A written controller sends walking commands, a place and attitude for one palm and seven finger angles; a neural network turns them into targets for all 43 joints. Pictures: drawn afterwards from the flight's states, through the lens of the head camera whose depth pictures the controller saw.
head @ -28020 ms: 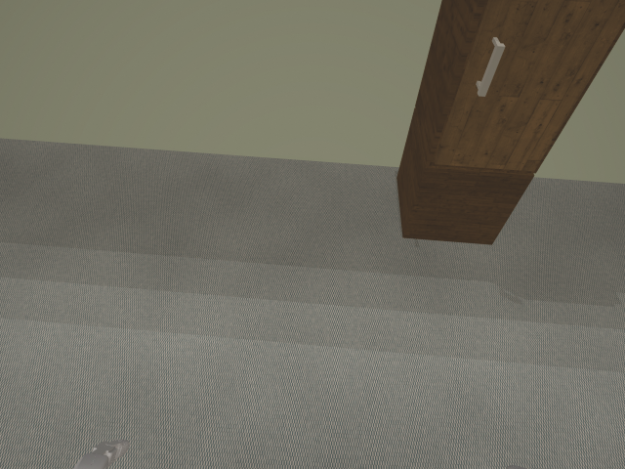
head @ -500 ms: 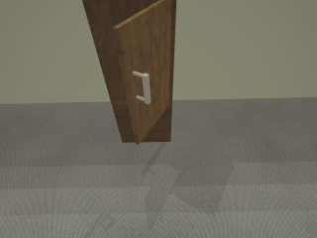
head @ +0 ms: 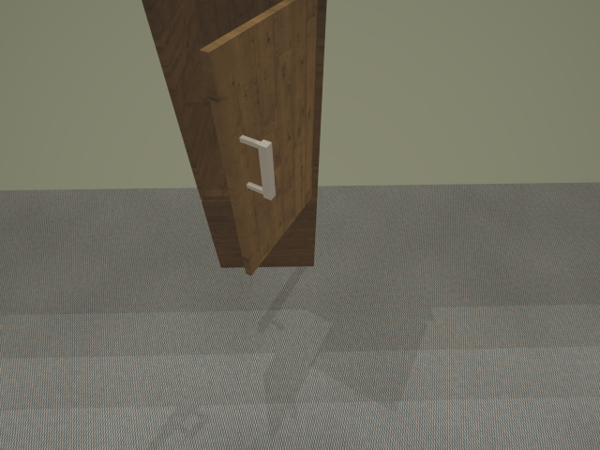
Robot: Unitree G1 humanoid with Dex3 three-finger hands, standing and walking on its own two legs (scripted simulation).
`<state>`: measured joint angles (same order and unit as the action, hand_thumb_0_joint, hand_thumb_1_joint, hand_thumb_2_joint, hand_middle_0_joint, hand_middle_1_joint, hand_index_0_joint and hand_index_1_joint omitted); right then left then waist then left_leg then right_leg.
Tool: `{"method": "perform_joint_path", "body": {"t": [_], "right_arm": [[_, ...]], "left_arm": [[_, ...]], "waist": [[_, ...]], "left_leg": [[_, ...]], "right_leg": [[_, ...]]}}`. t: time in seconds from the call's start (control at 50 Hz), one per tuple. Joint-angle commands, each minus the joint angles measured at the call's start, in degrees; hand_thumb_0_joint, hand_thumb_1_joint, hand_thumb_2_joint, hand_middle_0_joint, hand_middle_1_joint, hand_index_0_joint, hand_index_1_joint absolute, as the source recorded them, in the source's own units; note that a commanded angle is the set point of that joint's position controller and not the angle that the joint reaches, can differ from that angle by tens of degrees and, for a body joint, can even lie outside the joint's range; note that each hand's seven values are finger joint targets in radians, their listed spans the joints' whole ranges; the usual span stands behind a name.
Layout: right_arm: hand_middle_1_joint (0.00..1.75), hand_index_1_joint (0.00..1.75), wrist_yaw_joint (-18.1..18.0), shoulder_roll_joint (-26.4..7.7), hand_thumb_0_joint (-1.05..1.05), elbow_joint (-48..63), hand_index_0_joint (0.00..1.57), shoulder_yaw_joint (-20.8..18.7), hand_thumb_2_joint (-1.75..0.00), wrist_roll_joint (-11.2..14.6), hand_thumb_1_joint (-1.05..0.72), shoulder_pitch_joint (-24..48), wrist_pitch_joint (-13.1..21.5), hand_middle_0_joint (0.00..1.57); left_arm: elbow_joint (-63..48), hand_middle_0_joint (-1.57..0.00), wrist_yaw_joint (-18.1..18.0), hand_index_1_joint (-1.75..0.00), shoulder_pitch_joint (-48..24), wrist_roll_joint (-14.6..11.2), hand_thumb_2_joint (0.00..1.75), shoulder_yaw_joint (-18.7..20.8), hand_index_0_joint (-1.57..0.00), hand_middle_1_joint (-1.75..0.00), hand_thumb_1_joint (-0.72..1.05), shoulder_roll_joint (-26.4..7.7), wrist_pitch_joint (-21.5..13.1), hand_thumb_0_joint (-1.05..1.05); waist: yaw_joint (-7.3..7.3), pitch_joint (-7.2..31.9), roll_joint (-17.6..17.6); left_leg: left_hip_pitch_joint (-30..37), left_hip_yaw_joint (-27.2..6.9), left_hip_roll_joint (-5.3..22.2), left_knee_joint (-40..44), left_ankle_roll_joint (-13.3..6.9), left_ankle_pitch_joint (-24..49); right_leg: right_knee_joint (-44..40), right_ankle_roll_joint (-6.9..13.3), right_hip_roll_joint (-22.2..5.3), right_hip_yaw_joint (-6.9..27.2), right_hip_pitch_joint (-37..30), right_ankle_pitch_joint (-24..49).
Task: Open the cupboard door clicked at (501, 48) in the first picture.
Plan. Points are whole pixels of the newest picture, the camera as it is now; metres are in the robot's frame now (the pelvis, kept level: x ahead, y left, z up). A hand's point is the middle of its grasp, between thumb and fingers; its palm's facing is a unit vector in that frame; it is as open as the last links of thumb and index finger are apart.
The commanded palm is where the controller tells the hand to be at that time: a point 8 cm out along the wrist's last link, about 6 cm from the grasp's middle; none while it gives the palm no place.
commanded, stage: look to check the result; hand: left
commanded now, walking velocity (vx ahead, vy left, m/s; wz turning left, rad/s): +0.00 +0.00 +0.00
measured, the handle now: (258, 168) +0.61 +0.12 +0.00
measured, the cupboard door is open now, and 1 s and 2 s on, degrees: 59 59 59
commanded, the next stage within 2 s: walk to a spot facing it in 0.40 s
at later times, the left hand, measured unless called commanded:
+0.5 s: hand out of the picture +0.00 +0.17 -0.17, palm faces +0.02 -0.98 -0.21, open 7.3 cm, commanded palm none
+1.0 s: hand out of the picture +0.07 +0.19 -0.17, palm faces -0.15 -0.95 -0.26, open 7.3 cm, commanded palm none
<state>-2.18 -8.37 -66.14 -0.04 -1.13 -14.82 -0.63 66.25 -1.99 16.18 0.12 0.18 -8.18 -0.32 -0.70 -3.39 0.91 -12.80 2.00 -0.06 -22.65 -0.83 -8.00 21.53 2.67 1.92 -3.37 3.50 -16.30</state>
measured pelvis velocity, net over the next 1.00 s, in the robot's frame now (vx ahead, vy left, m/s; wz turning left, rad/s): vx -0.01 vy -0.01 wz -0.22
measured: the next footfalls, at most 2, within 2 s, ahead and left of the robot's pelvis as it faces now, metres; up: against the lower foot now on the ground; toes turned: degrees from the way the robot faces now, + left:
left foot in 1.48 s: +0.08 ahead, +0.09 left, +0.00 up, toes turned -28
right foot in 1.80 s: -0.05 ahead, -0.17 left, +0.00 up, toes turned -46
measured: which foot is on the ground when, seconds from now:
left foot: down 0.00-1.00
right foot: down 0.00-1.00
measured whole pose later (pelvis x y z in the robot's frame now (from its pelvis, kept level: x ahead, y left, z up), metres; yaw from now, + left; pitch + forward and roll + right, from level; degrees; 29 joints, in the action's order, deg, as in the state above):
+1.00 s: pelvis -0.01 -0.01 -0.01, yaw -13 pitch -1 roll +1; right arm -2.8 -11.2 -58.3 -3.1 -2.2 -12.0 -1.1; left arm 58.2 0.6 11.1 1.2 4.8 -11.2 3.6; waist 0.5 -7.0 2.0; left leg -16.2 12.8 6.4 -30.6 0.2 -12.8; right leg 48.6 1.1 0.5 -1.4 19.9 -29.3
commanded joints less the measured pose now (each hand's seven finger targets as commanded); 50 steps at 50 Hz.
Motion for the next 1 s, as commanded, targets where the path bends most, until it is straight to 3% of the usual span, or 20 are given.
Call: {"method": "perform_joint_path", "body": {"t": [0.0, 0.5, 0.54, 0.6, 0.72, 0.76, 0.8, 0.82, 0.84, 0.86, 0.88, 0.9, 0.96, 0.98], "right_arm": [[0.30, 0.30, -0.3, -6.0, 0.00, 1.2, 0.20, -1.0, -0.90, 0.2, -0.90, -3.0, 0.8, 0.20], [0.30, 0.30, -0.2, -7.7, 0.00, 1.3, 0.20, -1.2, -0.90, 0.2, -0.90, -1.4, 0.8, 0.20], [0.30, 0.30, -0.4, -5.8, 0.00, 1.2, 0.20, -1.1, -0.90, 0.1, -0.90, -2.4, 0.5, 0.20], [0.30, 0.30, -0.8, -6.7, 0.00, 1.9, 0.20, -2.0, -0.90, 0.1, -0.90, -2.6, -0.4, 0.20], [0.30, 0.30, -1.1, -7.7, 0.00, 5.6, 0.20, -3.7, -0.90, 0.0, -0.90, -1.5, -1.0, 0.20], [0.30, 0.30, -1.2, -8.3, 0.00, 6.4, 0.20, -4.1, -0.90, 0.0, -0.90, -1.4, -0.9, 0.20], [0.30, 0.30, -1.4, -10.1, 0.00, 6.9, 0.20, -4.7, -0.90, -0.2, -0.90, -2.2, -0.6, 0.20], [0.30, 0.30, -1.5, -11.4, 0.00, 7.1, 0.20, -4.9, -0.90, -0.3, -0.90, -3.2, -0.4, 0.20], [0.30, 0.30, -1.5, -12.3, 0.00, 7.3, 0.20, -5.2, -0.90, -0.5, -0.90, -4.4, -0.1, 0.20], [0.30, 0.30, -1.4, -12.6, 0.00, 7.8, 0.20, -5.3, -0.90, -0.6, -0.90, -4.3, 0.2, 0.20], [0.30, 0.30, -1.4, -12.7, 0.00, 8.5, 0.20, -5.2, -0.90, -0.8, -0.90, -3.8, 0.4, 0.20], [0.30, 0.30, -1.3, -12.8, 0.00, 9.3, 0.20, -5.2, -0.90, -0.9, -0.90, -2.2, 0.6, 0.20], [0.30, 0.30, -0.9, -13.9, 0.00, 11.3, 0.20, -5.5, -0.90, -1.1, -0.90, 2.4, 0.4, 0.20], [0.30, 0.30, -0.8, -14.2, 0.00, 11.9, 0.20, -5.7, -0.90, -1.0, -0.90, 3.3, 0.1, 0.20]], "left_arm": [[-1.2, -0.20, -0.6, -0.30, 4.2, 0.1, 0.90, 1.2, -0.20, -0.30, 0.90, -6.6, -0.9, 0.00], [-1.4, -0.20, -0.4, -0.30, 3.1, 0.2, 0.90, 1.4, -0.20, -0.30, 0.90, -8.5, -1.1, 0.00], [-1.5, -0.20, -0.5, -0.30, 3.9, 0.1, 0.90, 1.4, -0.20, -0.30, 0.90, -6.8, -0.5, 0.00], [-2.6, -0.20, -0.5, -0.30, 3.5, 0.4, 0.90, 2.7, -0.20, -0.30, 0.90, -8.5, 0.4, 0.00], [-5.9, -0.20, 0.3, -0.30, 1.1, 0.8, 0.90, 4.8, -0.20, -0.30, 0.90, -10.5, 1.6, 0.00], [-6.9, -0.20, 0.5, -0.30, 0.6, 0.9, 0.90, 5.0, -0.20, -0.30, 0.90, -10.1, 1.7, 0.00], [-8.1, -0.20, 0.8, -0.30, 0.0, 0.9, 0.90, 5.1, -0.20, -0.30, 0.90, -9.2, 1.9, 0.00], [-8.8, -0.20, 1.0, -0.30, -0.5, 0.9, 0.90, 5.1, -0.20, -0.30, 0.90, -8.6, 2.1, 0.00], [-9.7, -0.20, 1.3, -0.30, -1.8, 0.8, 0.90, 5.2, -0.20, -0.30, 0.90, -7.9, 2.3, 0.00], [-10.7, -0.20, 1.6, -0.30, -3.1, 1.0, 0.90, 5.3, -0.20, -0.30, 0.90, -7.5, 2.6, 0.00], [-11.4, -0.20, 1.9, -0.30, -3.7, 1.1, 0.90, 5.5, -0.20, -0.30, 0.90, -7.9, 2.8, 0.00], [-11.7, -0.20, 2.3, -0.30, -3.9, 1.2, 0.90, 5.6, -0.20, -0.30, 0.90, -7.6, 2.8, 0.00], [-11.7, -0.20, 2.9, -0.30, -1.2, 1.3, 0.90, 5.5, -0.20, -0.30, 0.90, -6.4, 2.6, 0.00], [-11.3, -0.20, 2.9, -0.30, 0.3, 1.2, 0.90, 5.6, -0.20, -0.30, 0.90, -6.7, 2.6, 0.00]], "waist": [[0.07, -0.1, -0.8], [0.14, -1.8, -1.1], [0.12, -1.3, -1.3], [0.07, -1.2, -2.5], [-0.36, -0.6, -2.6], [-0.36, -0.1, 0.1], [-0.52, 0.2, 4.6], [-0.78, 0.7, 8.6], [-1.13, 1.1, 12.0], [-1.03, 1.0, 12.7], [-0.83, 1.7, 10.3], [-0.05, 2.0, 8.1], [2.05, 5.3, 6.1], [2.87, 5.6, 5.2]], "left_leg": [[4.9, -5.6, 6.2, 1.9, -1.3, 7.6], [4.8, -5.6, 6.2, 2.6, -1.1, 5.6], [5.3, -4.1, 6.6, 0.9, -0.6, 6.4], [3.4, -1.7, 6.9, -2.7, -0.2, 4.1], [1.8, 0.7, 7.5, -6.8, 0.7, -0.6], [3.4, -0.4, 9.2, -5.9, 0.1, 0.4], [5.7, -4.6, 13.6, -2.5, -2.3, 2.1], [6.4, -8.5, 17.5, 1.0, -4.7, 1.4], [6.1, -12.4, 22.6, 5.5, -7.9, 1.8], [5.7, -13.2, 25.7, 7.9, -10.0, 0.7], [4.4, -13.0, 26.3, 8.6, -10.5, -0.7], [3.3, -10.7, 25.8, 8.3, -10.0, -0.2], [1.5, -1.6, 22.7, 2.7, -6.6, 2.7], [-1.2, 0.6, 21.5, 0.2, -5.2, 0.5]], "right_leg": [[-5.3, 0.3, -8.0, 6.1, 5.8, 10.3], [-6.8, 0.3, -8.1, 6.7, 5.8, 9.3], [-5.7, 0.0, -8.2, 7.4, 6.3, 13.0], [-3.3, 0.5, -8.8, 9.5, 6.5, 17.5], [0.5, 2.8, -9.2, 13.9, 10.6, 17.1], [2.8, 2.2, -7.2, 13.7, 12.8, 16.1], [8.2, 0.9, -3.6, 11.0, 16.7, 11.9], [13.9, 0.1, -1.5, 8.5, 19.0, 5.5], [23.1, -0.7, -0.1, 5.3, 20.9, -9.0], [31.1, -1.1, -1.3, 4.3, 22.6, -16.5], [34.3, -1.4, -2.5, 4.9, 22.8, -17.6], [34.1, -1.5, -3.5, 5.0, 22.4, -16.7], [24.8, -1.8, -3.7, 1.5, 15.3, -12.1], [20.2, -1.9, -3.4, 0.5, 11.8, -8.1]]}}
